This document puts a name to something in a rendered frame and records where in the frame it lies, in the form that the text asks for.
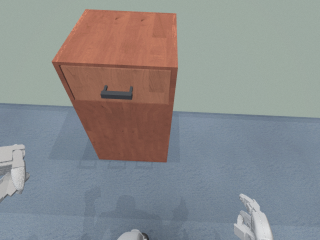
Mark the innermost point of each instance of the drawer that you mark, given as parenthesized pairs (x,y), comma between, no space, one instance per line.
(149,85)

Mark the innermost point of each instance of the robot right hand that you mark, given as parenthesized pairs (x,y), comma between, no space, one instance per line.
(258,227)

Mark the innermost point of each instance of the robot left hand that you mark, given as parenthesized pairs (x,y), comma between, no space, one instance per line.
(13,167)

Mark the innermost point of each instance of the robot left shin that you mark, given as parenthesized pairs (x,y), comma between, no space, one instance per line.
(135,230)

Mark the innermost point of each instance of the cabinet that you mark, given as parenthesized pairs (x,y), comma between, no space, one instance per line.
(124,131)

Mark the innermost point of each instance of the handle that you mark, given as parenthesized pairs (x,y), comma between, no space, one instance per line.
(123,95)

